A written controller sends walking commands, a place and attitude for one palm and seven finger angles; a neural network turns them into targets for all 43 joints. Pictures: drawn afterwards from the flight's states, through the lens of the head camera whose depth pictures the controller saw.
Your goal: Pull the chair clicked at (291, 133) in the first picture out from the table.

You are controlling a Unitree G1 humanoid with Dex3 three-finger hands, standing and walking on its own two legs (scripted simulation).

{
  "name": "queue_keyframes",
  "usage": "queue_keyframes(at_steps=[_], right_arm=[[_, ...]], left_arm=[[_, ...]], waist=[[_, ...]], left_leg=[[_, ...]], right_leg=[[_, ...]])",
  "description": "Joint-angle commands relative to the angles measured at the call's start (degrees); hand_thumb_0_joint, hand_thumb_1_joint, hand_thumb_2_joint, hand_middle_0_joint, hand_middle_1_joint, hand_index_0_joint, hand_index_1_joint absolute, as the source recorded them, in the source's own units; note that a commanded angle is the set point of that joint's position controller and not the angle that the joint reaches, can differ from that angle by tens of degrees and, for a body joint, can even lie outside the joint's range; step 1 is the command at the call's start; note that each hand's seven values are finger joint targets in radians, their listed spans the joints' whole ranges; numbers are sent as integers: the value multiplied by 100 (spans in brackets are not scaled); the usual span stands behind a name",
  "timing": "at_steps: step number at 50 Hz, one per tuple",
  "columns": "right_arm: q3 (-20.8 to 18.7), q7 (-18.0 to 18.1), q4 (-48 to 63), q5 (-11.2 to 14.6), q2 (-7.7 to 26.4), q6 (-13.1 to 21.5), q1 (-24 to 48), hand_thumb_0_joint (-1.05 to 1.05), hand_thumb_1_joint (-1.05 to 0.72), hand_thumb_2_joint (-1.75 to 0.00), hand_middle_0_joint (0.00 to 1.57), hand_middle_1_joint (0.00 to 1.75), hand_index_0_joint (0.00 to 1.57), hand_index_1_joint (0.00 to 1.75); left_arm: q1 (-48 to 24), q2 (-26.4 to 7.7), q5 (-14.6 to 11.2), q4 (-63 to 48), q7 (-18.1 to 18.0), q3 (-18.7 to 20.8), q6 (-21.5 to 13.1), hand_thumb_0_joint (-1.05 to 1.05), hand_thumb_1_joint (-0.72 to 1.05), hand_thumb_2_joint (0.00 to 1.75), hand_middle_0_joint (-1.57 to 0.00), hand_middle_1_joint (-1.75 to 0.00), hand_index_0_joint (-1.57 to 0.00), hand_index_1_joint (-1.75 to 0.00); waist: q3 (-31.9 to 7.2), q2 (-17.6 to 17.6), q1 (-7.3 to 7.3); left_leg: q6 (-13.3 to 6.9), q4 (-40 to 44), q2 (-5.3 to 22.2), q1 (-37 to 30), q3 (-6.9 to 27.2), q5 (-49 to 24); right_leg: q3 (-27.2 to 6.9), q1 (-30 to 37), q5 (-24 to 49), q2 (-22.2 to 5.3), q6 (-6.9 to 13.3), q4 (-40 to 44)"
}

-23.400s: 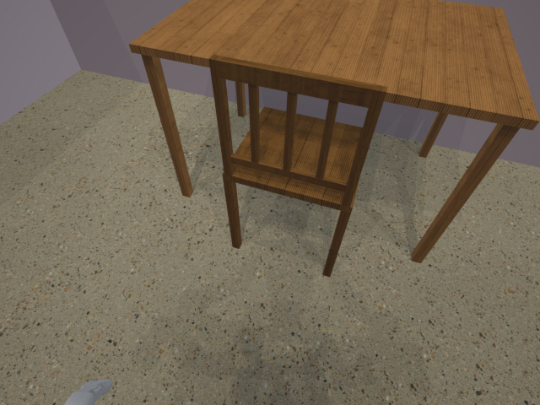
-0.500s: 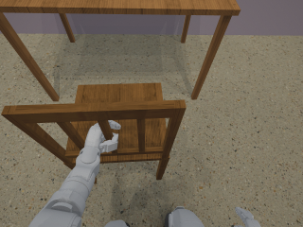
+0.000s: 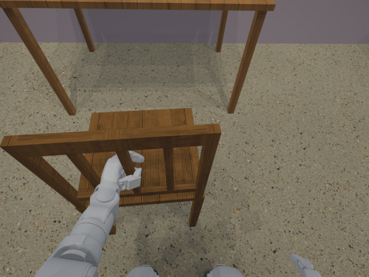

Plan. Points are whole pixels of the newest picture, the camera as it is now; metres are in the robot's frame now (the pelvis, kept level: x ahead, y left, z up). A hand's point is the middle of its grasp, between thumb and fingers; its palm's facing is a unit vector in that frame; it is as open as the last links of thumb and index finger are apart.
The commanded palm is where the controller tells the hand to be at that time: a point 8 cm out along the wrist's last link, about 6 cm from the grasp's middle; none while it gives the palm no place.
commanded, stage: stop walking, hand still on the chair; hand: left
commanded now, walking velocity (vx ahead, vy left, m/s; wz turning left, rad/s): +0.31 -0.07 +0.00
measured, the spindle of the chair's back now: (130, 172) +0.37 +0.15 -0.09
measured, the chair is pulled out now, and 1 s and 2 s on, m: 0.58 0.69 0.69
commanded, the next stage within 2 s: open the thumb and straighten the fingers in 1.16 s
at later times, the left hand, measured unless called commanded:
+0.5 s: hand (130, 222) +0.24 +0.13 -0.06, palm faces -0.07 -0.98 -0.18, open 5.5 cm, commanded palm +0.22 +0.18 -0.04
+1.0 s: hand (130, 221) +0.24 +0.13 -0.06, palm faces -0.04 -0.98 -0.17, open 5.6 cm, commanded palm +0.22 +0.18 -0.04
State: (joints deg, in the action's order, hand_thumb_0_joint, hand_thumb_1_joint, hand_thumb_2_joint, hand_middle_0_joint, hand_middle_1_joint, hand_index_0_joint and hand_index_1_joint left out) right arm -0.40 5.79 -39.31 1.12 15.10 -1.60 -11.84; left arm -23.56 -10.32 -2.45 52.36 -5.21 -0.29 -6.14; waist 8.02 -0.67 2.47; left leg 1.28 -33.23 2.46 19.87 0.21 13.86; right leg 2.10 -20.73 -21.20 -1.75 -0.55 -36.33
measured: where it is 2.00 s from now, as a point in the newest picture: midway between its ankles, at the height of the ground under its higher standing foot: outside the picture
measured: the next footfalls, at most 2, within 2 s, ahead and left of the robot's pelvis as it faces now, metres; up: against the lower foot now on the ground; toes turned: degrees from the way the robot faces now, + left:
none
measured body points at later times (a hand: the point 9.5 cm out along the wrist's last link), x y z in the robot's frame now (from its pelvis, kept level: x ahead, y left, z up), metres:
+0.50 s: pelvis -0.01 +0.01 +0.01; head -0.03 +0.01 +0.46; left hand +0.24 +0.18 -0.05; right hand +0.08 -0.24 -0.11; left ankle +0.04 +0.13 -0.73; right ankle +0.02 -0.13 -0.73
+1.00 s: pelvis +0.01 +0.01 +0.01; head +0.02 +0.00 +0.46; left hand +0.24 +0.18 -0.05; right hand +0.15 -0.24 -0.09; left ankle +0.04 +0.13 -0.73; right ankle +0.02 -0.13 -0.73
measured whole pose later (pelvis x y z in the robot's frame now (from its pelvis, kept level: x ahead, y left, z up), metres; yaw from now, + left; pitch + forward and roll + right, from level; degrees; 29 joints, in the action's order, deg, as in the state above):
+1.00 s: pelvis +0.01 +0.01 +0.01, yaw -2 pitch -1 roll +0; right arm 2.2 6.5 -39.4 0.9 12.7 1.2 -10.9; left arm 5.7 -7.7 -1.3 33.4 -4.9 -5.7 -5.7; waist 1.4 1.2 0.1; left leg 0.8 -25.0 1.4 12.2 0.1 11.5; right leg 1.1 -11.2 -11.6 -2.0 -1.5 -24.1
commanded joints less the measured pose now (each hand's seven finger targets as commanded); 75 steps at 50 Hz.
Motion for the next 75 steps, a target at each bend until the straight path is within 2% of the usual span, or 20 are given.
queue_keyframes(at_steps=[1,2,4,6,8,10,14,17,21,24,30,42,50,62,63,64,66,69,74,75], right_arm=[[-136,-25,600,62,647,271,-136,0,-90,-90,20,30,20,30],[-136,-25,620,75,637,300,-179,0,-90,-90,20,30,20,30],[-115,30,650,118,542,325,-62,0,-90,-90,20,30,20,30],[-123,93,539,112,535,286,-12,0,-90,-90,20,30,20,30],[-48,108,440,9,469,332,85,0,-90,-90,20,30,20,30],[-3,128,343,-32,443,399,94,0,-90,-90,20,30,20,30],[37,133,423,-48,362,455,187,0,-90,-90,20,30,20,30],[43,127,434,-67,352,499,217,0,-90,-90,20,30,20,30],[40,102,528,-29,392,578,237,0,-90,-90,20,30,20,30],[66,94,604,-26,345,597,296,0,-90,-90,20,30,20,30],[50,87,627,-20,394,685,224,0,-90,-90,20,30,20,30],[45,116,696,-47,370,605,389,0,-90,-90,20,30,20,30],[41,138,725,-9,372,479,436,0,-90,-90,20,30,20,30],[53,168,804,4,369,347,506,0,-90,-90,20,30,20,30],[29,164,845,-6,372,343,521,0,-90,-90,20,30,20,30],[-75,-55,874,241,579,442,567,0,-90,-90,20,30,20,30],[-86,-189,1024,256,601,533,663,0,-90,-90,20,30,20,30],[-80,-231,1255,224,501,808,737,0,-90,-90,20,30,20,30],[-101,-249,1450,185,521,1075,643,0,-90,-90,20,30,20,30],[-117,-215,1352,181,608,1058,554,0,-90,-90,20,30,20,30]], left_arm=[[-1433,-596,39,-1772,26,50,-386,0,90,90,-50,-145,-50,-145],[-1358,-605,47,-1766,55,8,-352,0,90,90,-50,-145,-50,-145],[-1335,-840,122,-1673,22,128,-291,0,90,90,-50,-145,-50,-145],[-1142,-964,127,-1557,-27,214,-231,0,90,90,-50,-145,-50,-145],[-1012,-891,146,-1601,-48,196,-245,0,90,90,-50,-145,-50,-145],[-693,-929,144,-1673,-63,239,-271,0,90,90,-50,-145,-50,-145],[-196,-670,163,-1711,-11,111,-333,0,90,90,-50,-145,-50,-145],[166,-584,183,-1815,-12,66,-378,0,90,90,-50,-145,-50,-145],[659,-445,182,-2058,14,-69,-423,0,90,90,-50,-145,-50,-145],[841,-345,230,-2171,3,-173,-433,0,90,90,-50,-145,-50,-145],[1238,-354,251,-2548,-15,-263,-411,0,90,90,-50,-145,-50,-145],[1742,-337,216,-2858,-32,-265,-254,0,90,90,-50,-145,-50,-145],[1949,-392,165,-2997,-24,-277,-192,0,90,90,-50,-145,-50,-145],[1987,-426,154,-2923,-62,-197,-158,0,90,90,-50,-145,-50,-145],[2179,-709,158,-3174,-96,91,-194,0,90,90,-50,-145,-50,-145],[2827,-132,-89,-2617,108,-316,127,0,78,84,-50,-145,-50,-145],[2263,-411,-135,-3393,225,-97,115,0,54,73,-50,-145,-50,-145],[2249,-395,-58,-4199,294,-212,67,0,17,55,-50,-145,-50,-145],[3088,-258,-61,-4589,255,-232,377,0,-43,26,-47,-138,-47,-138],[2909,-737,-98,-4362,203,234,482,0,-55,20,-45,-130,-45,-130]], waist=[[-2237,1191,-173],[-2317,744,-126],[-2471,-414,-4],[-2080,-593,-13],[-1842,-324,6],[-1702,-79,2],[-1212,-480,-90],[-1001,-195,-116],[-1020,183,-197],[-970,260,-226],[-1545,473,-214],[-1733,-62,-186],[-1626,141,-156],[-1520,25,-198],[-1519,56,-231],[-1231,-547,59],[-1271,-401,-32],[-1602,440,-67],[-1790,319,-148],[-1744,80,-78]], left_leg=[[-648,655,987,-725,888,-857],[-460,489,683,-852,640,-354],[-205,335,174,-787,115,810],[-141,-77,-61,-1231,-67,1113],[-157,-197,-108,-1512,-100,899],[-232,253,-65,-1403,64,928],[-335,610,13,-874,333,1154],[-367,866,96,-791,487,961],[-451,1466,370,-607,847,918],[-464,1565,357,-431,737,1174],[-393,1454,372,-947,581,-34],[-297,1087,355,-1406,364,-1222],[-290,1086,338,-1428,338,-1278],[-292,1140,341,-1373,359,-943],[-299,1140,340,-1336,369,-929],[-222,1028,134,-678,66,-205],[-239,934,64,-269,52,264],[-244,622,-52,-158,-22,498],[-209,231,-28,166,47,400],[-222,149,-25,303,91,422]], right_leg=[[-264,1481,442,-72,20,1106],[-398,1557,618,-178,35,1562],[-846,1370,-303,-672,208,1849],[-1009,262,-1758,-934,329,2271],[-946,-256,-1835,-973,368,2271],[-758,-50,-1516,-782,282,2104],[-721,61,-1559,-608,199,2010],[-620,56,-1231,-494,170,1867],[-401,425,-522,-243,60,1533],[-458,520,-366,-248,57,1543],[-387,834,594,-277,65,1468],[-431,937,1682,-429,108,1587],[-368,933,1718,-468,117,1706],[-371,874,1320,-458,114,1807],[-375,928,1328,-468,109,1830],[72,644,885,-256,96,1345],[84,519,585,-229,117,1184],[65,267,344,-178,138,905],[158,-82,365,-123,134,475],[139,-168,383,-109,116,446]])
